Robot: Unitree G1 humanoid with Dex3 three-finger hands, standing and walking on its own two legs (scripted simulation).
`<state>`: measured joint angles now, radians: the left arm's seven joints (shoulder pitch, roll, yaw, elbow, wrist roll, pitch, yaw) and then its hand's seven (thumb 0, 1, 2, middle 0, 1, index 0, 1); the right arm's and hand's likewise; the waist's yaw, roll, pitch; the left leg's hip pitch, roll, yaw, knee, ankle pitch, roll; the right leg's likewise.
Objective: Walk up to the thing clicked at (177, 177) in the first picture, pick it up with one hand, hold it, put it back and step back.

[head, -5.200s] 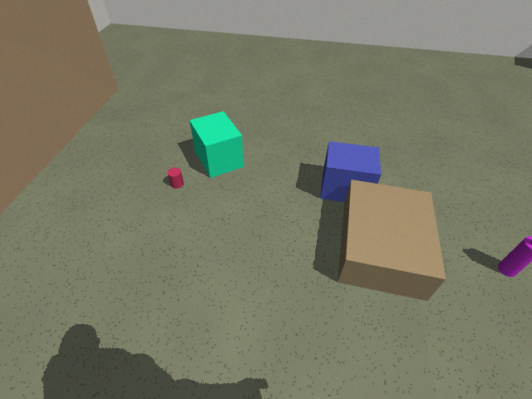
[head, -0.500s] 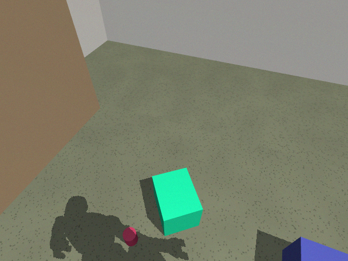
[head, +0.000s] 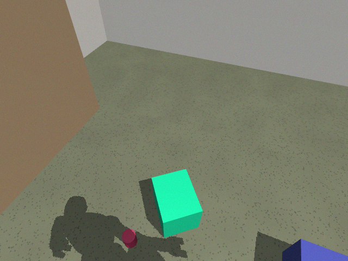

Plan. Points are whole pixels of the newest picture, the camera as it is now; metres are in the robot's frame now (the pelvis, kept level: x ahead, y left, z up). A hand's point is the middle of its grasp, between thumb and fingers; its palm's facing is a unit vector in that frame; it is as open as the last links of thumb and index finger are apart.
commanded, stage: stand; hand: left
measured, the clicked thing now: (129, 238) +0.41 +0.22 -0.74
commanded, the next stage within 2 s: none
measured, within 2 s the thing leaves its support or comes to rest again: neither
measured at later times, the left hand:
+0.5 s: hand out of the picture +0.08 +0.24 -0.16, palm faces -0.02 -0.94 -0.34, open 7.3 cm
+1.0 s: hand out of the picture +0.08 +0.24 -0.15, palm faces -0.02 -0.94 -0.35, open 7.3 cm
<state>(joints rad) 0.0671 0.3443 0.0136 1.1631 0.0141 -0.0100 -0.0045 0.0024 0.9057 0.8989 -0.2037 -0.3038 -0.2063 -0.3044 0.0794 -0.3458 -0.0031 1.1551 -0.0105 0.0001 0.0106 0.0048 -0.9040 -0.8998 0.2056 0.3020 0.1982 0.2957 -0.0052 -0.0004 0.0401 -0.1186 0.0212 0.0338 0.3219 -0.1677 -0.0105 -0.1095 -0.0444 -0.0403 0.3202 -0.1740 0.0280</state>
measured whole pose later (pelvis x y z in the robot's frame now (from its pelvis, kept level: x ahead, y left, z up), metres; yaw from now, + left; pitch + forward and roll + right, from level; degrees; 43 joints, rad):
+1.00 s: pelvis +0.00 -0.01 +0.00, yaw +0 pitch -2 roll +0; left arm 0.11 0.35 0.00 1.13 0.01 -0.01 -0.01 0.00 0.91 0.90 -0.20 -0.30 -0.21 -0.30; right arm 0.10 -0.35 0.01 1.14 -0.01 0.00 0.01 0.00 -0.90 -0.90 0.21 0.30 0.20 0.30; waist 0.00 0.00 0.04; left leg -0.10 0.04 0.02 0.31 -0.17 -0.03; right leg -0.10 -0.02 -0.05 0.32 -0.18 0.01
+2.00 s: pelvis +0.01 -0.02 +0.00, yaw +0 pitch -2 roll +0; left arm 0.11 0.35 0.00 1.12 0.01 -0.01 0.00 0.00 0.91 0.90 -0.20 -0.30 -0.21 -0.30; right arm 0.10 -0.35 0.01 1.13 -0.01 0.00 0.01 0.00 -0.90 -0.90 0.21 0.30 0.20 0.30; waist 0.00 0.00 0.04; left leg -0.09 0.05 0.03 0.30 -0.18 -0.03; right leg -0.09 -0.02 -0.04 0.32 -0.20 0.01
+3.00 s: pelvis +0.01 -0.01 +0.00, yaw -1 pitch -2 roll +0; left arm 0.12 0.35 0.00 1.12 0.02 -0.01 0.00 0.00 0.91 0.90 -0.20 -0.30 -0.21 -0.30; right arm 0.12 -0.35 0.00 1.12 -0.01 0.00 0.01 0.00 -0.90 -0.90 0.21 0.30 0.20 0.30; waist 0.00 0.00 0.04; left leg -0.09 0.04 0.04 0.31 -0.18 -0.03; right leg -0.09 -0.02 -0.04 0.31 -0.19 0.01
